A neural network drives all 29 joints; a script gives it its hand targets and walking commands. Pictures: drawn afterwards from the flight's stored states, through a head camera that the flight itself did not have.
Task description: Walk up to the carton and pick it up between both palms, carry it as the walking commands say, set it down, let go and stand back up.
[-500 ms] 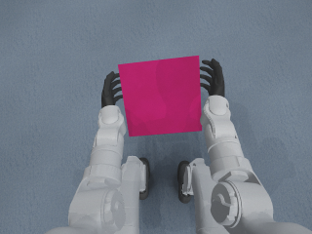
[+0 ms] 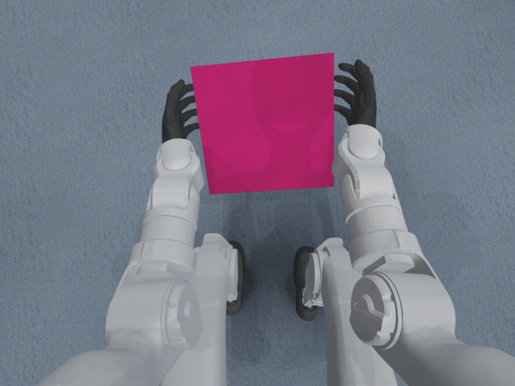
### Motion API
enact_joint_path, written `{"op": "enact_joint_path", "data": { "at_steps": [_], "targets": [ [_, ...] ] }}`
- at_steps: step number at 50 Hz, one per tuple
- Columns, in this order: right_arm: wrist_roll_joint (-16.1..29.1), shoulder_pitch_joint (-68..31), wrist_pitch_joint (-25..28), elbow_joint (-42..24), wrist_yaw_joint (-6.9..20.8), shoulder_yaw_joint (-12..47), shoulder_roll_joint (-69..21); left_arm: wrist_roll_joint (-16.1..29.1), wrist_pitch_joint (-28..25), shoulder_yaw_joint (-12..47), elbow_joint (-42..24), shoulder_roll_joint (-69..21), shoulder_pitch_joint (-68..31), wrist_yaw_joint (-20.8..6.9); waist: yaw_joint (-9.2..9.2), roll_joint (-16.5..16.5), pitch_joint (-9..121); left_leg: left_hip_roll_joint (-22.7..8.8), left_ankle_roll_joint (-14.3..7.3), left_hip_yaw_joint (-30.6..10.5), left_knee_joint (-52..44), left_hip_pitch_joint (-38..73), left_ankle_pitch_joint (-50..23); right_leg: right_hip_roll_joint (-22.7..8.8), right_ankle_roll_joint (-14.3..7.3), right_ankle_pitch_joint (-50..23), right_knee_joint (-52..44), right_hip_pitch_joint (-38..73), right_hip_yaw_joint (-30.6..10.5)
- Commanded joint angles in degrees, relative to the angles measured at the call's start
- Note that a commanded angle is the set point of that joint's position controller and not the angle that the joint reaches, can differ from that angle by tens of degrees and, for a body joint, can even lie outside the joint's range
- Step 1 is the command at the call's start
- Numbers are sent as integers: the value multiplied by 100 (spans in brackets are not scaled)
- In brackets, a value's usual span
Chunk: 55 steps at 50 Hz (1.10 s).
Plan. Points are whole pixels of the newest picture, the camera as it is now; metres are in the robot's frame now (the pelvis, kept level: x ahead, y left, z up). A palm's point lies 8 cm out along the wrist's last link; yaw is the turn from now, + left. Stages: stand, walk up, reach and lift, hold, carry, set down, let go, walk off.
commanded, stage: set down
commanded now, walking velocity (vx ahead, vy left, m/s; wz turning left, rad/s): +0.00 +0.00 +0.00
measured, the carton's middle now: (267, 118) +0.49 +0.03 -0.19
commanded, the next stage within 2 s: none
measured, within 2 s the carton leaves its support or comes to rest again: neither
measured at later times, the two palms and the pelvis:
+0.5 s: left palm (187, 129) +0.47 +0.16 -0.19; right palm (345, 120) +0.49 -0.10 -0.17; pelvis -0.01 +0.00 -0.06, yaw -1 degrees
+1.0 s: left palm (195, 128) +0.49 +0.17 -0.28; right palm (333, 122) +0.51 -0.10 -0.25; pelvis -0.02 +0.00 -0.12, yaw -2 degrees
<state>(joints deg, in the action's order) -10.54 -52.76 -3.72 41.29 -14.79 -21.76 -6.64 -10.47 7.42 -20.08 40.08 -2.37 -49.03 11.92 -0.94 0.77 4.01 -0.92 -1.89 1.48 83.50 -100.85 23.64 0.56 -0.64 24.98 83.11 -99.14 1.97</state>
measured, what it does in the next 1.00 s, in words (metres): lowers itself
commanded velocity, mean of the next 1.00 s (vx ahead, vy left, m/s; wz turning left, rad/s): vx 0.00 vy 0.00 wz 0.00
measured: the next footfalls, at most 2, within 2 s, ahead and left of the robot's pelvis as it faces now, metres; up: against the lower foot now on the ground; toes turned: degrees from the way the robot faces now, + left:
none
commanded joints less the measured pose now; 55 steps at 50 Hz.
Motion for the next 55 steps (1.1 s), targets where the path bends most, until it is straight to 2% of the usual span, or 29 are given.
{"op": "enact_joint_path", "data": {
  "at_steps": [1,5,7,10,15,21,24,25,26,29,30,31,32,33,34,35,37,40,43,44,45,46,47,48,50,51,53,55],
  "targets": [
    [264,-2665,-117,497,1283,2354,-4343,489,-309,2700,-399,-3482,-3858,-1379,-204,40,5687,888,139,-344,33,3142,-1358,1165,179,-904,126,1738,-409],
    [262,-2788,-167,594,1315,2257,-4449,531,-255,2673,-369,-3549,-4126,-1451,-144,48,5658,883,142,-344,209,2885,-1307,1154,169,-866,269,1571,-403],
    [313,-2981,-183,569,1352,2255,-4482,516,-223,2631,-337,-3542,-4256,-1483,-213,-7,5674,876,147,-337,290,2867,-1299,1167,169,-824,393,1433,-381],
    [323,-3176,-225,595,1370,2201,-4474,525,-155,2600,-164,-3606,-4395,-1532,-183,-48,5574,876,159,-325,393,2710,-1203,1172,167,-733,508,1291,-351],
    [302,-3286,-335,784,1457,2123,-4598,516,-125,2460,-149,-3492,-4660,-1649,-197,115,5477,856,145,-311,617,2349,-1209,1166,200,-777,699,1106,-322],
    [326,-3604,-404,649,1512,2048,-4543,578,-39,2464,-85,-3494,-4976,-1783,-193,-10,5612,856,165,-263,906,2133,-1233,1154,192,-797,971,950,-298],
    [243,-3653,-464,825,1552,1903,-4552,557,-26,2343,-20,-3332,-5158,-1845,-146,73,5350,837,156,-258,1035,1801,-1189,1135,204,-805,1073,747,-291],
    [299,-3706,-477,721,1575,1976,-4607,574,-25,2327,-73,-3335,-5150,-1867,-223,158,5466,839,143,-227,1091,1812,-1241,1142,217,-846,1120,812,-284],
    [280,-3770,-490,714,1580,1955,-4568,583,3,2353,80,-3358,-5127,-1890,-152,137,5425,848,143,-247,1113,1779,-1196,1128,226,-809,1164,745,-259],
    [300,-3947,-536,643,1607,1928,-4554,584,29,2294,55,-3313,-5293,-1951,-196,105,5472,826,142,-213,1260,1610,-1197,1107,225,-818,1277,659,-267],
    [285,-3914,-546,677,1612,1901,-4561,620,25,2322,15,-3287,-5386,-1967,-131,118,5457,821,145,-212,1301,1550,-1223,1113,220,-883,1312,637,-251],
    [351,-4035,-559,638,1616,1969,-4551,676,17,2365,-70,-3208,-5525,-1972,-169,150,5571,825,137,-229,1338,1561,-1197,1103,227,-852,1385,623,-242],
    [334,-4046,-587,684,1621,1941,-4607,673,18,2374,-58,-3179,-5577,-1988,-116,206,5518,820,129,-221,1405,1439,-1196,1095,236,-897,1413,608,-243],
    [344,-4074,-599,714,1635,1896,-4547,663,47,2341,42,-3165,-5571,-2005,-157,119,5410,808,139,-207,1438,1413,-1209,1093,230,-877,1454,516,-251],
    [313,-4023,-622,771,1644,1832,-4543,649,74,2318,158,-3188,-5511,-2021,-124,126,5393,802,134,-211,1464,1389,-1114,1089,228,-791,1483,507,-229],
    [298,-4145,-638,724,1650,1834,-4538,673,71,2313,111,-3158,-5624,-2042,-87,208,5384,807,119,-232,1501,1309,-1084,1082,235,-775,1534,442,-205],
    [361,-4301,-664,653,1666,1867,-4497,726,85,2327,97,-3137,-5758,-2076,-114,201,5503,794,127,-196,1618,1274,-1121,1063,236,-814,1627,498,-215],
    [333,-4367,-699,712,1686,1749,-4432,789,100,2394,83,-3068,-5996,-2110,15,118,5410,779,147,-198,1742,1162,-1105,1056,226,-828,1770,328,-164],
    [430,-4581,-739,669,1728,1815,-4384,850,118,2415,72,-3012,-6118,-2130,-55,113,5468,761,137,-195,1857,1174,-1089,1023,220,-771,1929,317,-149],
    [400,-4573,-753,733,1738,1763,-4384,865,129,2403,105,-2993,-6190,-2129,-20,131,5414,754,130,-202,1875,1205,-1033,1025,213,-684,1966,228,-119],
    [434,-4643,-763,745,1748,1780,-4354,864,134,2389,125,-2997,-6196,-2142,-90,107,5392,746,134,-187,1929,1156,-1061,1016,209,-710,2001,246,-142],
    [443,-4685,-778,727,1761,1768,-4358,901,140,2424,63,-2936,-6344,-2144,-58,118,5437,742,134,-189,1955,1174,-1067,1019,204,-724,2057,243,-115],
    [495,-4729,-789,802,1784,1743,-4317,890,143,2423,82,-2863,-6393,-2141,-108,3,5337,722,137,-172,1988,1145,-1056,1008,194,-703,2088,144,-146],
    [507,-4844,-796,749,1804,1771,-4292,921,144,2384,110,-2866,-6406,-2158,-103,117,5299,724,121,-181,2044,1101,-1053,1002,198,-678,2133,158,-134],
    [475,-4842,-822,832,1830,1708,-4261,966,166,2442,136,-2872,-6520,-2177,-32,97,5232,719,122,-207,2086,1114,-1059,992,185,-679,2236,85,-92],
    [524,-4929,-820,753,1851,1726,-4241,966,177,2399,155,-2846,-6524,-2182,-115,90,5239,705,115,-197,2131,1150,-1073,983,177,-654,2273,76,-102],
    [571,-5018,-819,784,1885,1716,-4179,991,182,2387,222,-2804,-6605,-2191,-128,12,5134,686,110,-182,2210,1100,-1080,976,164,-657,2349,-27,-105],
    [556,-5037,-841,855,1921,1686,-4137,1047,186,2426,248,-2791,-6646,-2211,-64,67,5053,682,111,-204,2275,1045,-1090,952,170,-648,2434,-78,-70]
  ]
}}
